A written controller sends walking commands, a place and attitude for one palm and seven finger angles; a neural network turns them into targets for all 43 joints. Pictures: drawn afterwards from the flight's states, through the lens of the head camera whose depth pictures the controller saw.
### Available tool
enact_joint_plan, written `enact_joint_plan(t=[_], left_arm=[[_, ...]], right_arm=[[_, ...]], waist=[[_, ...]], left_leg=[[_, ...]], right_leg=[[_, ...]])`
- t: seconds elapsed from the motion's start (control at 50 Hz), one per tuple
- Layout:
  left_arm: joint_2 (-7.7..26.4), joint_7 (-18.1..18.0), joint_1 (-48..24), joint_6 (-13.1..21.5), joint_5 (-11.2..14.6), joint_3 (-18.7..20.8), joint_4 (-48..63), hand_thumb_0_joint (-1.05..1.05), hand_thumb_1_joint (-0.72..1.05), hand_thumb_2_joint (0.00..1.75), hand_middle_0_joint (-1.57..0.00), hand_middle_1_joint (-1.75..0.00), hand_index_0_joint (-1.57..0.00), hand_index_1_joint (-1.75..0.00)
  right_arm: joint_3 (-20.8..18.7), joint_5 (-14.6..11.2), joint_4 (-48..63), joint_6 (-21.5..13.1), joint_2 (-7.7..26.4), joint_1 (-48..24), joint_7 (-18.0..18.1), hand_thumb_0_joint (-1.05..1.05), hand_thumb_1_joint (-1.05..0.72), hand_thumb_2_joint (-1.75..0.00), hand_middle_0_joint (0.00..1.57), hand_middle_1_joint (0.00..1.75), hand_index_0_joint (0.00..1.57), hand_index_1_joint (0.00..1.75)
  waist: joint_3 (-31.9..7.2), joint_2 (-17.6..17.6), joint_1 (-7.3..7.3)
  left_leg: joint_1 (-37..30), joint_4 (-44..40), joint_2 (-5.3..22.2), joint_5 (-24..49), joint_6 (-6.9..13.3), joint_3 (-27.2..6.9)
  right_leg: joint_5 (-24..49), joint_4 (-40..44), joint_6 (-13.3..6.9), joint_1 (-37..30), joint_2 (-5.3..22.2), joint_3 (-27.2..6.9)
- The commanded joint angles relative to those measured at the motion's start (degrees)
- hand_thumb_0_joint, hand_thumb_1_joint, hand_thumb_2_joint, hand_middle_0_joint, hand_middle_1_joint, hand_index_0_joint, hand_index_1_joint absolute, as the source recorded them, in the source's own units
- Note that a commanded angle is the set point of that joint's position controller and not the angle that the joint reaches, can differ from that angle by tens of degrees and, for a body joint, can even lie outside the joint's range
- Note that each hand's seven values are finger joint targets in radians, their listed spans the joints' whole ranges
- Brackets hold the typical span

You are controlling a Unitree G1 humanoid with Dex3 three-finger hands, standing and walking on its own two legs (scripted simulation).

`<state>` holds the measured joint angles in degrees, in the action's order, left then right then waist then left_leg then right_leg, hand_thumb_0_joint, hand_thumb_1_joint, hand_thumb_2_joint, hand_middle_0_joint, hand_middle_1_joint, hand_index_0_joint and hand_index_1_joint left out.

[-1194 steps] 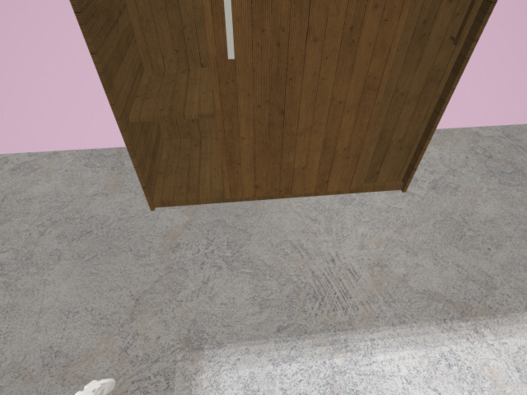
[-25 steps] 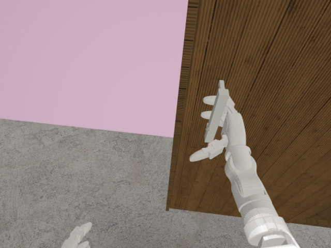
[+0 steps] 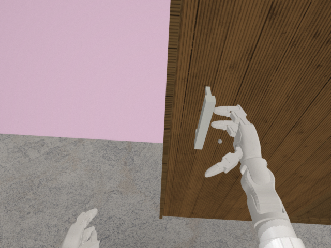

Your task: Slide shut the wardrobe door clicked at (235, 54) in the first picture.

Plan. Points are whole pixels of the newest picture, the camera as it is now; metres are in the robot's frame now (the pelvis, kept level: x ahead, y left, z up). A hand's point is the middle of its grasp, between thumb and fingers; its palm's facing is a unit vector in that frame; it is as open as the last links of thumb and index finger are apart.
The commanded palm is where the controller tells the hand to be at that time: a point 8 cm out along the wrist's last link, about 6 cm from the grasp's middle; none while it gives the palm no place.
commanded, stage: slip the hand off the handle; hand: right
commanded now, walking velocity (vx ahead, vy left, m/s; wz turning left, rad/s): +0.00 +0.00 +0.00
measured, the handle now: (202, 119) +0.41 -0.07 +0.11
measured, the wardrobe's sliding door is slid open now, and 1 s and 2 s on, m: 0.00 0.00 0.00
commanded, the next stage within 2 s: draw the hand back to the body in 0.80 s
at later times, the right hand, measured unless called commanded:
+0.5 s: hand (232, 170) +0.27 -0.12 +0.10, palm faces -0.08 +0.99 -0.13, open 14.6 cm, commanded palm +0.25 -0.17 +0.11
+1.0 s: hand (242, 185) +0.23 -0.13 +0.12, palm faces -0.04 +1.00 -0.04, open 14.7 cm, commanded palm +0.20 -0.19 +0.12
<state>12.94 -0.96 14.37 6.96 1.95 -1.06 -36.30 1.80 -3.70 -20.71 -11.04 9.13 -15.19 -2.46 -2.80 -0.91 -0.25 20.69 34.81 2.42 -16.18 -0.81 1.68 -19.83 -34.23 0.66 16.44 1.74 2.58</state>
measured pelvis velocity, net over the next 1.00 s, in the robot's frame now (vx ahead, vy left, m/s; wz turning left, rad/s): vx -0.01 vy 0.00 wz -0.03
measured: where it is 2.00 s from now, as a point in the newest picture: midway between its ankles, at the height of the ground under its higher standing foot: outside the picture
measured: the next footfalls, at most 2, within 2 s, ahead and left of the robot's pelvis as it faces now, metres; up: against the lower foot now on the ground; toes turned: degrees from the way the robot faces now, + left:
none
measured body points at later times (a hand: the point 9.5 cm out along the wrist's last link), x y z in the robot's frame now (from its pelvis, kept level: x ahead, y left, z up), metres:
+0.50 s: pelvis +0.00 +0.00 +0.00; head -0.01 +0.01 +0.45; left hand +0.17 +0.22 -0.08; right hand +0.27 -0.17 +0.11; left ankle +0.02 +0.13 -0.73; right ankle -0.02 -0.13 -0.73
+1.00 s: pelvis -0.01 +0.00 +0.00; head -0.02 +0.02 +0.45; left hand +0.18 +0.22 -0.08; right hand +0.23 -0.18 +0.12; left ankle +0.02 +0.13 -0.73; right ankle -0.02 -0.13 -0.73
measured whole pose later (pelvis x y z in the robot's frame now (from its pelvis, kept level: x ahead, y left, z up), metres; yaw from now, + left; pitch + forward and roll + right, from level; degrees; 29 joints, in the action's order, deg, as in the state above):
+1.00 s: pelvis -0.01 +0.00 +0.00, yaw -2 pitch -1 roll +0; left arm 13.4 -2.6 13.5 12.5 2.4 -2.8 -34.6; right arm 1.4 -10.6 11.2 -6.4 10.0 13.9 -6.3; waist -2.1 -2.9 -1.8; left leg 18.1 36.5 2.3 -17.5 -0.6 3.6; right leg -21.4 -37.6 1.0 15.5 2.0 0.5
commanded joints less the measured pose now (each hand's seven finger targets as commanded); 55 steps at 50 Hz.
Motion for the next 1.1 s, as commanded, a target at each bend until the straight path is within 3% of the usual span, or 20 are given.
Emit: enact_joint_plan(t=[0.0,0.08,0.12,0.18,0.26,0.3,0.36,0.4,0.42,0.46,0.5,0.6,0.7,0.78,0.88,0.9,0.92,0.96,1.0,1.08], left_arm=[[7.4,-1.1,-3.1,2.3,0.0,2.4,8.0,0.0,0.9,0.9,-0.2,-0.3,-0.2,-0.3],[7.0,-1.3,-3.6,2.8,0.1,2.4,8.3,0.0,0.9,0.9,-0.2,-0.3,-0.2,-0.3],[6.6,-0.9,-3.5,3.4,0.2,2.4,8.9,0.0,0.9,0.9,-0.2,-0.3,-0.2,-0.3],[6.7,-0.4,-3.4,4.1,0.2,2.9,9.7,0.0,0.9,0.9,-0.2,-0.3,-0.2,-0.3],[7.0,0.0,-4.2,4.1,0.4,2.7,10.6,0.0,0.9,0.9,-0.2,-0.3,-0.2,-0.3],[7.2,-0.2,-5.1,3.9,0.5,2.4,10.8,0.0,0.9,0.9,-0.2,-0.3,-0.2,-0.3],[6.5,-0.4,-6.6,4.2,0.1,2.1,11.9,0.0,0.9,0.9,-0.2,-0.3,-0.2,-0.3],[6.2,-0.6,-6.9,4.6,-0.1,1.9,11.7,0.0,0.9,0.9,-0.2,-0.3,-0.2,-0.3],[5.7,-0.6,-7.1,5.0,-0.2,1.9,12.1,0.0,0.9,0.9,-0.2,-0.3,-0.2,-0.3],[5.5,-0.6,-7.1,5.7,-0.3,1.6,11.9,0.0,0.9,0.9,-0.2,-0.3,-0.2,-0.3],[5.6,-0.7,-7.0,6.1,-0.2,1.5,11.3,0.0,0.9,0.9,-0.2,-0.3,-0.2,-0.3],[5.9,-0.6,-7.2,6.0,0.3,1.2,12.0,0.0,0.9,0.9,-0.2,-0.3,-0.2,-0.3],[5.9,-1.2,-8.4,5.6,0.0,1.0,13.3,0.0,0.9,0.9,-0.2,-0.3,-0.2,-0.3],[4.8,-1.1,-8.7,7.4,-0.4,0.8,14.2,0.0,0.9,0.9,-0.2,-0.3,-0.2,-0.3],[5.4,-1.1,-7.4,9.0,-0.3,0.5,12.3,0.0,0.9,0.9,-0.2,-0.3,-0.2,-0.3],[5.7,-1.2,-6.8,8.9,-0.1,0.6,11.8,0.0,0.9,0.9,-0.2,-0.3,-0.2,-0.3],[5.6,-2.0,-9.1,9.2,0.9,0.1,11.6,0.0,0.9,0.9,-0.2,-0.3,-0.2,-0.3],[6.2,-3.3,-9.6,9.3,0.9,0.1,11.4,0.0,0.9,0.9,-0.2,-0.3,-0.2,-0.3],[6.3,-3.5,-9.3,8.8,0.8,0.1,11.8,0.0,0.9,0.9,-0.2,-0.3,-0.2,-0.3],[5.5,-2.9,-8.3,9.8,0.3,0.3,13.0,0.0,0.9,0.9,-0.2,-0.3,-0.2,-0.3]], right_arm=[[-7.4,-1.7,12.0,-3.5,9.2,-20.4,-0.5,0.0,0.55,-0.2,0.25,1.15,0.25,1.15],[-7.5,-2.2,14.1,-5.3,8.9,-20.9,-1.7,0.0,0.55,-0.2,0.25,1.15,0.25,1.15],[-4.6,-2.8,16.0,-5.8,5.7,-16.5,-3.0,0.0,0.55,-0.2,0.25,1.15,0.25,1.15],[-3.7,-3.4,20.1,-5.6,4.7,-7.9,-4.4,0.0,0.55,-0.2,0.25,1.15,0.25,1.15],[-2.5,-3.5,22.1,-3.2,3.8,-0.5,-4.7,0.0,0.55,-0.2,0.25,1.15,0.25,1.15],[-3.4,-2.8,23.8,-2.1,5.6,-0.3,-3.6,0.0,0.55,-0.2,0.25,1.15,0.25,1.15],[-4.8,-2.2,30.4,-2.0,6.9,0.5,-1.8,0.0,0.55,-0.2,0.25,1.15,0.25,1.15],[-4.9,-1.6,35.1,-2.9,8.1,-1.7,-0.7,0.0,0.55,-0.2,0.25,1.15,0.25,1.15],[-3.9,-1.5,37.4,-3.6,6.8,-0.5,-0.5,0.0,0.55,-0.2,0.25,1.15,0.25,1.15],[-3.0,-2.0,38.3,-4.2,5.9,3.2,-0.5,0.0,0.55,-0.2,0.25,1.15,0.25,1.15],[-1.5,-2.3,37.5,-4.1,4.6,5.9,-1.1,0.0,0.55,-0.2,0.25,1.15,0.25,1.15],[1.4,-2.4,34.6,0.1,2.3,15.7,-3.5,0.0,0.55,-0.2,0.25,1.15,0.25,1.15],[-3.8,-2.3,40.4,1.4,8.0,15.6,-3.0,0.0,0.55,-0.2,0.25,1.15,0.25,1.15],[-3.7,-3.1,48.8,-2.1,6.8,18.8,-1.8,0.0,0.55,-0.2,0.25,1.15,0.25,1.15],[-0.4,-3.0,45.4,-3.1,4.9,17.8,-2.5,0.0,0.55,-0.2,0.25,1.15,0.25,1.15],[-0.6,-2.7,43.1,-2.4,5.3,18.9,-2.9,0.0,0.55,-0.2,0.25,1.15,0.25,1.15],[-2.7,-10.3,39.4,1.9,0.7,19.7,-3.3,0.0,0.55,-0.2,0.25,1.15,0.25,1.15],[-6.6,-10.8,41.1,6.1,5.9,17.4,-3.9,0.0,0.55,-0.2,0.25,1.15,0.25,1.15],[-7.8,-8.9,42.1,8.4,8.1,19.7,-3.7,0.0,0.55,-0.2,0.25,1.15,0.25,1.15],[-10.1,-7.9,49.8,7.4,9.4,21.9,-3.2,0.0,0.55,-0.2,0.25,1.15,0.25,1.15]], waist=[[-12.3,4.1,-0.02],[-14.5,1.6,-0.06],[-15.3,-0.4,-0.38],[-17.0,-0.5,-1.36],[-10.0,5.3,-1.02],[-6.4,4.4,-0.97],[-8.3,2.1,-1.72],[-9.3,-0.5,-1.26],[-11.1,-2.0,-1.51],[-11.3,-0.7,-1.34],[-8.8,1.6,-0.61],[-3.4,2.6,-0.95],[-3.9,4.0,-1.56],[-8.5,0.3,-2.22],[-2.9,0.2,0.11],[-0.9,1.8,0.45],[-1.6,2.3,-1.1],[-2.9,3.9,-1.62],[-4.2,3.9,-2.33],[-10.2,0.9,-3.17]], left_leg=[[-8.0,-3.8,-2.2,14.8,1.7,0.1],[-8.2,-3.1,-2.2,16.5,1.8,0.2],[-8.4,-2.4,-2.2,18.0,2.0,0.6],[-9.4,-1.7,-2.3,20.8,1.9,0.9],[-7.7,-2.9,-2.4,16.9,1.4,1.5],[-6.5,-3.8,-2.3,12.3,1.4,1.4],[-6.9,-3.9,-2.2,10.2,1.5,1.0],[-7.0,-3.8,-2.2,9.4,1.6,0.9],[-7.5,-3.3,-2.2,10.1,1.8,1.0],[-7.3,-3.1,-2.4,10.8,1.7,1.2],[-6.4,-3.8,-2.6,9.6,1.5,1.4],[-4.5,-5.0,-2.3,5.2,1.2,1.7],[-5.5,-5.9,-1.9,1.6,1.0,0.8],[-7.0,-3.7,-2.1,7.0,1.4,1.2],[-2.5,-4.3,-2.1,3.6,1.0,1.1],[-1.7,-4.9,-2.2,1.8,1.0,1.2],[-3.9,-6.7,-1.9,-0.5,1.1,1.4],[-5.9,-8.7,-1.2,-2.5,0.6,0.1],[-7.3,-8.2,-1.2,-0.5,0.7,0.3],[-10.9,-4.9,-1.4,11.9,1.1,1.5]], right_leg=[[14.2,4.3,-1.1,-1.2,-1.9,-0.1],[16.1,4.0,-1.0,-2.5,-1.7,-0.2],[18.9,3.8,-0.7,-3.9,-1.4,-0.5],[23.0,3.5,-0.5,-5.1,-0.9,-0.6],[17.8,4.5,-0.8,-1.3,-0.8,-1.0],[13.4,5.2,-1.0,0.1,-1.1,-0.8],[11.9,5.2,-1.2,-1.2,-1.3,-0.8],[11.9,5.1,-1.2,-2.5,-1.2,-0.9],[12.9,5.0,-1.1,-3.6,-1.1,-1.1],[13.5,4.6,-1.1,-4.0,-0.9,-1.3],[12.0,4.6,-1.2,-3.1,-0.8,-1.6],[7.4,5.2,-1.3,-0.3,-1.0,-1.5],[5.0,5.0,-1.6,0.6,-1.4,-1.1],[9.7,3.8,-1.5,-2.1,-1.4,-1.3],[6.5,2.8,-1.5,0.0,-1.4,-1.8],[5.1,2.8,-1.6,1.0,-1.3,-2.0],[2.6,3.8,-1.3,2.0,-1.7,-1.9],[2.2,4.0,-1.6,1.9,-2.1,-1.4],[4.6,4.7,-1.8,1.2,-2.1,-1.4],[13.5,4.3,-1.9,-2.5,-1.8,-1.2]])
